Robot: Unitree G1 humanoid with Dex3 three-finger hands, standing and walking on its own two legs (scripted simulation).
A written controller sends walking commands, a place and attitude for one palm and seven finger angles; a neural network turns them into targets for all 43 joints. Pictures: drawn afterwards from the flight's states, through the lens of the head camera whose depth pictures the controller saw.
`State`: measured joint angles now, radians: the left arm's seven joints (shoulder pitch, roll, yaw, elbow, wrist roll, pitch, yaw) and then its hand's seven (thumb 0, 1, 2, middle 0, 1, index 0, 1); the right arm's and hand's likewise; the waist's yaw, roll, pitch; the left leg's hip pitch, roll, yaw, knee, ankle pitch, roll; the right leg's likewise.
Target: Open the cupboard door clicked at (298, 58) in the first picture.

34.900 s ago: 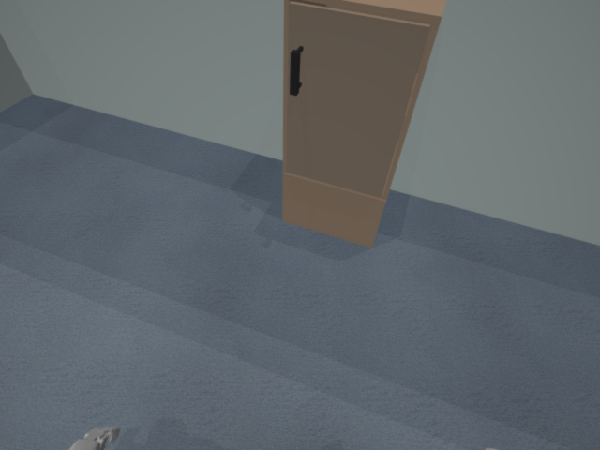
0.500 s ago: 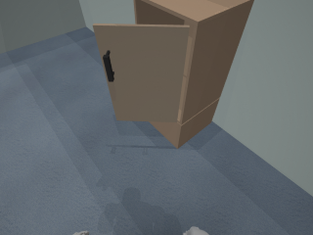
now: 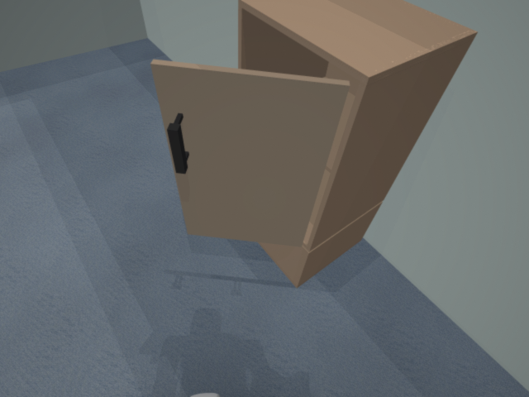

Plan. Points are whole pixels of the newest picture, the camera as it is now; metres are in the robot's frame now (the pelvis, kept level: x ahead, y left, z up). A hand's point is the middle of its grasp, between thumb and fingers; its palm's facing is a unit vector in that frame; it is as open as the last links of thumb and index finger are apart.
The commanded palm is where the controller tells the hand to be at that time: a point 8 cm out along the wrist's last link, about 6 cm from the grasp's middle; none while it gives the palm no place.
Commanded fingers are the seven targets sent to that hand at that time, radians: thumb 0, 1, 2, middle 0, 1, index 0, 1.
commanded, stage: come to a stop and stand still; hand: left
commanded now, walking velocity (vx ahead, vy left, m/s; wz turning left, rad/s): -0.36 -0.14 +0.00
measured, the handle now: (180, 143) +0.61 +0.24 -0.02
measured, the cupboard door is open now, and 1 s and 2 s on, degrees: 47 47 47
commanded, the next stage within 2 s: look again from close up in 1.00 s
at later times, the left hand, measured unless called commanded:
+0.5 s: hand out of the picture +0.11 +0.16 -0.16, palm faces -0.02 -0.96 -0.28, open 7.3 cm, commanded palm none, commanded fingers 0.00 0.90 0.90 -0.20 -0.30 -0.20 -0.30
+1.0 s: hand out of the picture +0.02 +0.10 -0.16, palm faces +0.01 -0.98 -0.19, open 7.3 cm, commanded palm none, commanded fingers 0.00 0.90 0.90 -0.20 -0.30 -0.20 -0.30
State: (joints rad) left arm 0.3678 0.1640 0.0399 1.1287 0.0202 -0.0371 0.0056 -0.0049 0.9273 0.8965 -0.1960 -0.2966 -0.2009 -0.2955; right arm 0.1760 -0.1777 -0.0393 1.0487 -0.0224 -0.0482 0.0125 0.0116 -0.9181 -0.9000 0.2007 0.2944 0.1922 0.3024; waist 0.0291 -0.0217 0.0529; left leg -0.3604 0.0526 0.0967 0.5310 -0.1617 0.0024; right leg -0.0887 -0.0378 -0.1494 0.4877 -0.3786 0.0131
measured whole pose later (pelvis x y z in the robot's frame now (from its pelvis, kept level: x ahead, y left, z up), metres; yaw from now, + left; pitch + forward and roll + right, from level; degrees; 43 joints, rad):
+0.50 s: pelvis +0.02 -0.04 +0.00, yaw -3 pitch +0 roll +1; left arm 0.17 0.21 0.05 0.97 0.03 0.03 0.03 0.00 0.91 0.90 -0.19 -0.30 -0.20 -0.29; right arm 0.18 -0.19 -0.06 1.04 -0.01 0.04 -0.03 0.01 -0.91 -0.90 0.21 0.30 0.20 0.30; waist -0.01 0.01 0.07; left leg -0.36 0.08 0.11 0.60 -0.28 -0.02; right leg -0.25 -0.02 -0.05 0.57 -0.34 0.00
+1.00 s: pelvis +0.01 -0.07 +0.01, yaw -2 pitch -2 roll +0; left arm 0.25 0.16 0.01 1.13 0.00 0.01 0.03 0.00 0.93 0.90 -0.20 -0.30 -0.20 -0.30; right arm 0.26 -0.13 -0.01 1.15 -0.02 0.01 -0.03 0.01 -0.91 -0.90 0.20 0.29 0.20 0.30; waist 0.00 -0.01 0.04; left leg -0.14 0.04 0.05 0.40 -0.23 -0.02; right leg -0.14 0.03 -0.08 0.39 -0.23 -0.06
